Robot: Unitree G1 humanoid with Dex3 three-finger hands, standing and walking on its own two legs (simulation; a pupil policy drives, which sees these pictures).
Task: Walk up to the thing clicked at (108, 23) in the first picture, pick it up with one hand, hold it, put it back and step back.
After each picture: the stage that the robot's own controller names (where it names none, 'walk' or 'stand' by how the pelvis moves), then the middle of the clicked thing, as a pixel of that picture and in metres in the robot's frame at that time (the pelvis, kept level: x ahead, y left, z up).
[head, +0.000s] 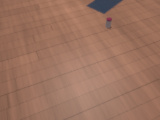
stand; (108, 22) +1.71 -0.34 -0.72
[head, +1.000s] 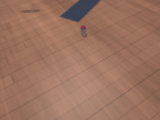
walk; (83, 30) +1.61 +0.09 -0.70
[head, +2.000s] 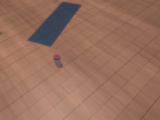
walk; (57, 60) +1.08 +0.32 -0.71
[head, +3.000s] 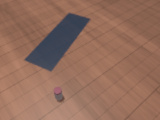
walk; (58, 93) +0.67 +0.23 -0.70
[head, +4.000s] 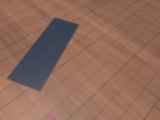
stand; out of the picture +0.42 +0.18 -0.71
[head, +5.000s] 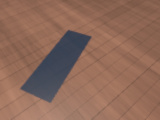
stand; out of the picture +0.39 +0.19 -0.72
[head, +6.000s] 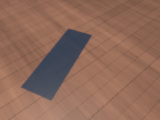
stand; out of the picture +0.41 +0.19 -0.72
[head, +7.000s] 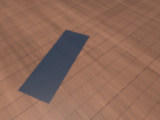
stand; out of the picture +0.38 +0.20 -0.73
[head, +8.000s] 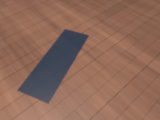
stand; out of the picture +0.38 +0.21 -0.73
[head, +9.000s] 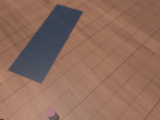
go down; (51, 114) +0.40 +0.20 -0.69
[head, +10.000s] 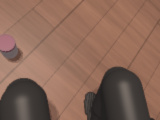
go down; (7, 47) +0.48 +0.22 -0.28
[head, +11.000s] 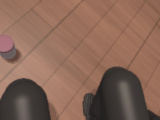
close in; (6, 47) +0.47 +0.22 -0.28
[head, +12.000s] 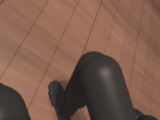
close in; out of the picture +0.46 +0.26 -0.23
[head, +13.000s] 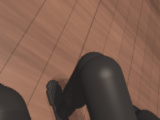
lift; out of the picture +0.45 +0.26 -0.24
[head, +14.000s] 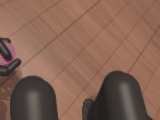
lift; (1, 57) +0.38 +0.25 -0.12
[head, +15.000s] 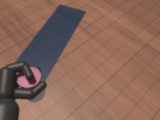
hold; (32, 85) +0.33 +0.17 +0.02
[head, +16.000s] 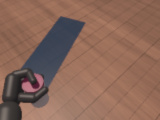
hold; (36, 91) +0.32 +0.17 -0.01
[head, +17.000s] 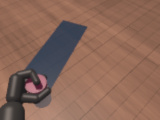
hold; (39, 92) +0.32 +0.16 -0.01
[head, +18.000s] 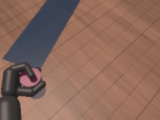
crouch; (34, 84) +0.35 +0.17 -0.06
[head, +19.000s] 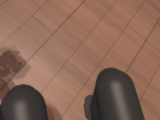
lower; out of the picture +0.51 +0.24 -0.09
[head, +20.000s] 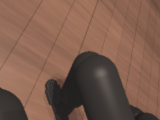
lower; out of the picture +0.46 +0.26 -0.24
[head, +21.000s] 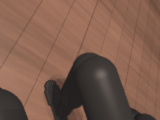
lower; out of the picture +0.46 +0.26 -0.24
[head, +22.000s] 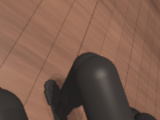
lower; out of the picture +0.46 +0.26 -0.24
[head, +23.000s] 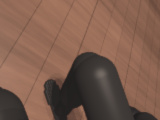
lower; out of the picture +0.46 +0.26 -0.24
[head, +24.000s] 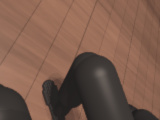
open; out of the picture +0.46 +0.24 -0.25
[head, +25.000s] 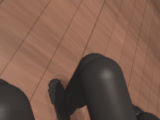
stand; out of the picture +0.46 +0.24 -0.24
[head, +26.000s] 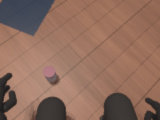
walk; (50, 74) +0.46 +0.16 -0.45
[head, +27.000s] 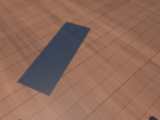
stand; out of the picture +0.39 +0.15 -0.66
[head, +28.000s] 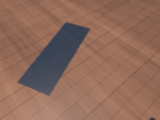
stand; out of the picture +0.40 +0.16 -0.67
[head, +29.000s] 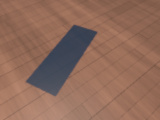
stand; out of the picture +0.40 +0.14 -0.71
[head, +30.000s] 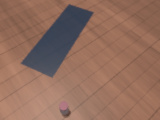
walk; (63, 108) +0.45 +0.11 -0.69
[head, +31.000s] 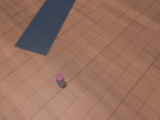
walk; (60, 79) +0.64 +0.16 -0.70
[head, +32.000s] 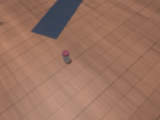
walk; (66, 56) +0.97 +0.20 -0.69
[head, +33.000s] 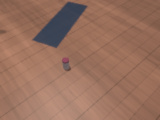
stand; (65, 63) +1.02 +0.18 -0.71
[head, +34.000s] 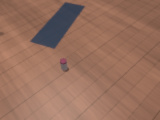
stand; (63, 64) +1.02 +0.20 -0.73
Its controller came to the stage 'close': yes
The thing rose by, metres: 0.71
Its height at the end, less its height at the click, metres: +0.00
